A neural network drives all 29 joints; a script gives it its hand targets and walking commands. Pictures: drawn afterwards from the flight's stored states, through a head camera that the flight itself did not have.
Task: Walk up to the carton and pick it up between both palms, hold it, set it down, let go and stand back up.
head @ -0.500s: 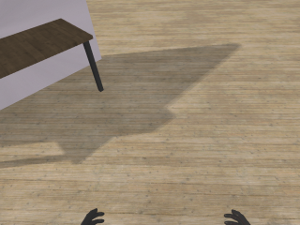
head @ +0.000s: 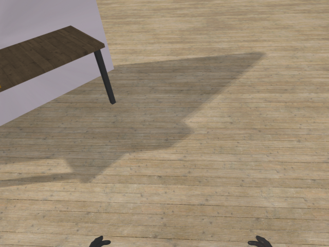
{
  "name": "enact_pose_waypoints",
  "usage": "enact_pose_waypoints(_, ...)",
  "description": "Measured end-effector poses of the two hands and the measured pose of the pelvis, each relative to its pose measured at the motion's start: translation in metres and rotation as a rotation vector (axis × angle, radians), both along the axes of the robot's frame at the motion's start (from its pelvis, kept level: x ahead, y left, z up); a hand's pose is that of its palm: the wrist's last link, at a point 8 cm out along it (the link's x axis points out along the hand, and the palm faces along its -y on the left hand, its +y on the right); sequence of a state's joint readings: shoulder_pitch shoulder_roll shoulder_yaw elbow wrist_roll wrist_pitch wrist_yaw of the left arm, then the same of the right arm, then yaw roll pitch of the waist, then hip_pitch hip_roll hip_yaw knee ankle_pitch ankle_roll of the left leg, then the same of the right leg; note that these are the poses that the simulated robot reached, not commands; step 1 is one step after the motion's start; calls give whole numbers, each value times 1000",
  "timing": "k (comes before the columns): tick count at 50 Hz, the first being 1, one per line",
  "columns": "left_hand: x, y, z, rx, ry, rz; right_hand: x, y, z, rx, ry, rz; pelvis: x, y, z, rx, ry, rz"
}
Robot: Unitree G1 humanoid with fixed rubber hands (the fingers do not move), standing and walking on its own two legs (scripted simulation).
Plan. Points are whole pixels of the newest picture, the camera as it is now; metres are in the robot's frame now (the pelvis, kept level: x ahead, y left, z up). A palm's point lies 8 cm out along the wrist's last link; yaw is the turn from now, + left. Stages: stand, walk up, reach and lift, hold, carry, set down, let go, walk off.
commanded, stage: stand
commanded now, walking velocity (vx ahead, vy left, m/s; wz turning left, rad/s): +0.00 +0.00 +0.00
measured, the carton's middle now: out of the picture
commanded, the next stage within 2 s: walk up in 1.72 s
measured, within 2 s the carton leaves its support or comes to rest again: neither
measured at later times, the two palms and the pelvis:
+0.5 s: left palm out of the picture +0.10 +0.23 -0.11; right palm out of the picture +0.09 -0.23 -0.12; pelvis +0.01 +0.00 +0.00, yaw +0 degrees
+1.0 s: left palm out of the picture +0.04 +0.23 -0.12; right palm out of the picture +0.03 -0.23 -0.13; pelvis +0.01 +0.00 +0.01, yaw +0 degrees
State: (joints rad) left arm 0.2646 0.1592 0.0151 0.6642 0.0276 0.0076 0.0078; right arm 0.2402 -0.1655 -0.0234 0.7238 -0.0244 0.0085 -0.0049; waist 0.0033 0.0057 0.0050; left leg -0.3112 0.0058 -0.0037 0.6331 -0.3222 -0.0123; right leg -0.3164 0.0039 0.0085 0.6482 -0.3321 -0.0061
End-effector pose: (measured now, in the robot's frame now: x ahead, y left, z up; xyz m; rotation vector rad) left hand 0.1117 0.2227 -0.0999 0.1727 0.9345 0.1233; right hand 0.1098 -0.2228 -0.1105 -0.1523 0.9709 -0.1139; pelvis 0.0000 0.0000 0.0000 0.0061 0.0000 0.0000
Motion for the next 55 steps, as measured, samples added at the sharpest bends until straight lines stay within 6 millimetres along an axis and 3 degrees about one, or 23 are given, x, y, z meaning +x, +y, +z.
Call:
enact_pose_waypoints(25, -13, 3, -9, 2, 93, 36, -24, -4, -9, 1, 110, -52, 8, -1, 5, -3, -6, -5)
enact_pose_waypoints(41, -54, 6, -19, 2, 237, 72, -56, -9, -14, -18, 228, -94, 9, 1, 10, -5, -21, -8)
enact_pose_waypoints(55, -82, 1, -25, -15, 336, 92, -88, 3, -20, 9, 336, -115, 8, 2, 14, -7, -38, -7)
